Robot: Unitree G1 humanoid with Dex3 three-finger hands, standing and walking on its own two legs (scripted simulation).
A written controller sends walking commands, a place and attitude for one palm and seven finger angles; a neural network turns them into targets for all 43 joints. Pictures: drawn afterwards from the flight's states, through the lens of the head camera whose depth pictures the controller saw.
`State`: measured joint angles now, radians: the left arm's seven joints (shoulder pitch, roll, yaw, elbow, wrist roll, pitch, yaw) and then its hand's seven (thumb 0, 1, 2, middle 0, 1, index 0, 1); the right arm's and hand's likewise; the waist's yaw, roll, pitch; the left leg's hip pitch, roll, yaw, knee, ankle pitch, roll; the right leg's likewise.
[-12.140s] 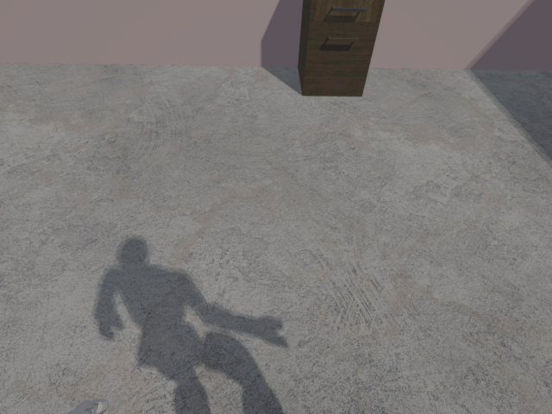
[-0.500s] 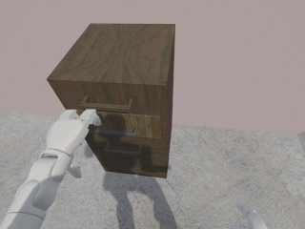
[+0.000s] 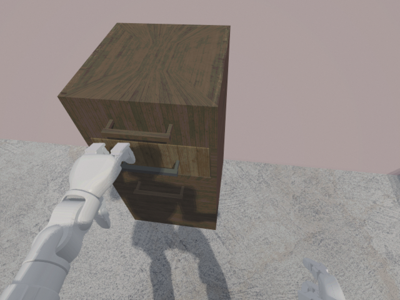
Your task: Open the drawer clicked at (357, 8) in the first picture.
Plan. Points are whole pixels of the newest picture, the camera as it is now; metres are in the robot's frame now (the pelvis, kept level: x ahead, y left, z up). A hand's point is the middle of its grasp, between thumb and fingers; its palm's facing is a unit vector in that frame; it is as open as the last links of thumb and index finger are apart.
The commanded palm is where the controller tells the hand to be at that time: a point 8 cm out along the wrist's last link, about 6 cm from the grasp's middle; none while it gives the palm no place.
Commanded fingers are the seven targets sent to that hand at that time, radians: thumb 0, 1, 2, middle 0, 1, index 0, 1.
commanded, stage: move the hooked fingers above the handle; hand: left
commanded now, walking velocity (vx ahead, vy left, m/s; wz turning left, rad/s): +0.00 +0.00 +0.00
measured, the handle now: (150, 165) +0.52 +0.24 -0.18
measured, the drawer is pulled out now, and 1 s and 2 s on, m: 0.00 0.00 0.00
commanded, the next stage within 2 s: lower the fingers behind the handle in 1.90 s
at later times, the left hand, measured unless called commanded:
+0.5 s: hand (130, 175) +0.39 +0.23 -0.03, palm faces -0.07 -0.04 -1.00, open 13.8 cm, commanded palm +0.37 +0.23 +0.02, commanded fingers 0.00 -0.50 0.30 -0.30 -1.20 -0.30 -1.20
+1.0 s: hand (139, 170) +0.44 +0.24 -0.09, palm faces -0.10 -0.03 -0.99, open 13.8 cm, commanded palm +0.44 +0.24 -0.05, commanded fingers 0.00 -0.50 0.30 -0.30 -1.20 -0.30 -1.20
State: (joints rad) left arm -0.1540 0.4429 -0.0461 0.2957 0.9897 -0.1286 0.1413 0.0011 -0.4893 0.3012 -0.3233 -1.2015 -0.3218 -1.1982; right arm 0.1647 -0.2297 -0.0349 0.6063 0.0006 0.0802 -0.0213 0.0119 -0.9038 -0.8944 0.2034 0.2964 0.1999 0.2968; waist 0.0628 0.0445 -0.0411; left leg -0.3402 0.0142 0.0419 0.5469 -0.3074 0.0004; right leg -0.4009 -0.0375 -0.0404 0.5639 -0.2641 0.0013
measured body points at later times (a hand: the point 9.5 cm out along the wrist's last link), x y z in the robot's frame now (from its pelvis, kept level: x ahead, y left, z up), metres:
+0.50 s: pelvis -0.01 +0.00 -0.02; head +0.07 -0.02 +0.42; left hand +0.38 +0.23 +0.03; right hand +0.06 -0.27 -0.16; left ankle -0.02 +0.12 -0.73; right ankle +0.01 -0.12 -0.73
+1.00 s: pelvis -0.03 +0.01 -0.08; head +0.10 +0.00 +0.35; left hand +0.44 +0.23 -0.04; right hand +0.00 -0.28 -0.20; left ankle -0.02 +0.12 -0.73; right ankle +0.01 -0.12 -0.73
